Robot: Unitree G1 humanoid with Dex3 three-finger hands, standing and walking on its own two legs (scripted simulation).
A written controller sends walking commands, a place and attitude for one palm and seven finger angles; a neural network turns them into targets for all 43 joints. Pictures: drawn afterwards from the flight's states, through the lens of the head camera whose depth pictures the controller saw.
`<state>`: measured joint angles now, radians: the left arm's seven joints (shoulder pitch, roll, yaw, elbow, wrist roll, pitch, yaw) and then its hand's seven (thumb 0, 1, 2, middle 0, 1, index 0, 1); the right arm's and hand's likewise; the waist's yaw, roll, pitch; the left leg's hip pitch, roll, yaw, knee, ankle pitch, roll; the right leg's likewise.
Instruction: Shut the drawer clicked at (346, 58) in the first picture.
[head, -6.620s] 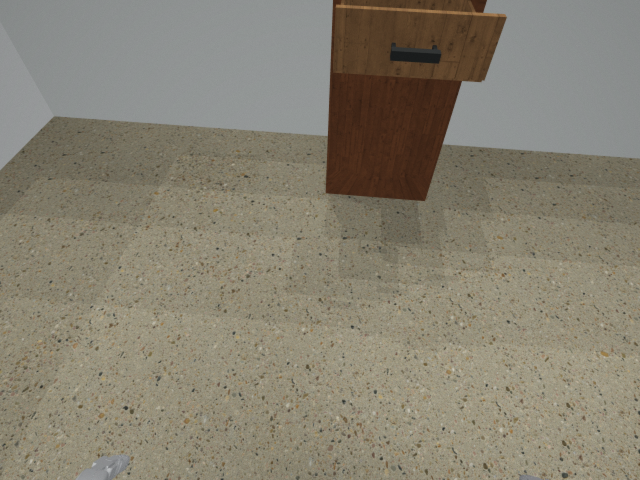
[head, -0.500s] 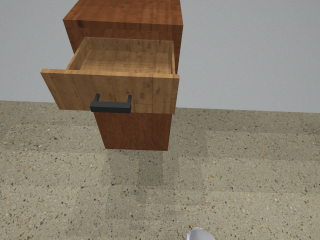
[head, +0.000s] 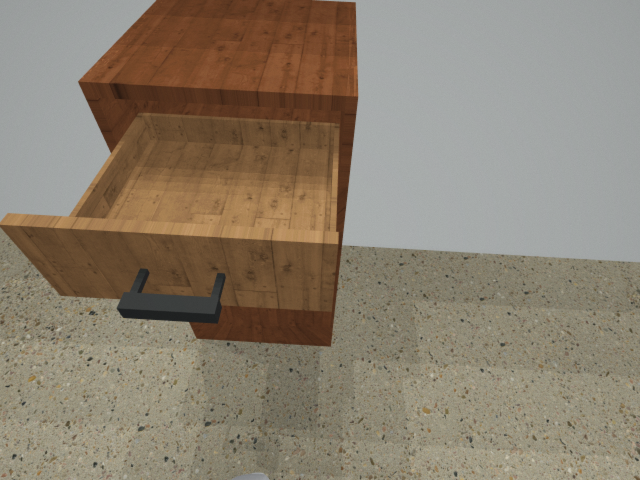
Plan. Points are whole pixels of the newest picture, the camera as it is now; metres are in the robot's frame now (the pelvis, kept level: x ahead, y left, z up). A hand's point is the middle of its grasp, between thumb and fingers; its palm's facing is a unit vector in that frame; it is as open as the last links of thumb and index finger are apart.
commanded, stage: come to a stop and stand still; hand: left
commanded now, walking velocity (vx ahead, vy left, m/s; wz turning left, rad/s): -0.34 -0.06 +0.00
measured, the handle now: (176, 293) +0.33 +0.22 +0.04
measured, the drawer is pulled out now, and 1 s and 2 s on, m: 0.29 0.29 0.29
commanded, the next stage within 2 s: none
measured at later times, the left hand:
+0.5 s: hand out of the picture +0.05 +0.17 -0.18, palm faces +0.04 -0.96 -0.29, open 7.3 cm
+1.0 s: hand out of the picture +0.00 +0.20 -0.18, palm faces +0.05 -0.96 -0.28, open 7.3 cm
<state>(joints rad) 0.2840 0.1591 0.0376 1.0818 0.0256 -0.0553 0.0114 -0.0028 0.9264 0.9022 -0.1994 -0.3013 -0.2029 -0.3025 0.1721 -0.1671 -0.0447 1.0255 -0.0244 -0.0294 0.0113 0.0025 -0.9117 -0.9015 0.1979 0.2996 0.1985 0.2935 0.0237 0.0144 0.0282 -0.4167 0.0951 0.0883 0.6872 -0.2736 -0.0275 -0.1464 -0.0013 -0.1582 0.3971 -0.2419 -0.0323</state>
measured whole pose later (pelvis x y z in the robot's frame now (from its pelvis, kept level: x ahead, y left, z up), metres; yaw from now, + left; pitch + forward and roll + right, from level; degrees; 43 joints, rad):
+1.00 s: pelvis -0.01 +0.00 -0.01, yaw +0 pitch -1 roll +0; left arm 0.28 0.19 0.02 1.02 0.02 0.02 0.05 0.01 0.91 0.90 -0.20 -0.30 -0.21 -0.30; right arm 0.25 -0.22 -0.02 0.95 -0.03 0.01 0.00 0.01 -0.91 -0.90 0.20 0.30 0.20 0.29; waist 0.02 0.03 0.05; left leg -0.24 0.02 0.03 0.62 -0.37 0.00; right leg -0.30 -0.09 -0.04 0.60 -0.28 0.04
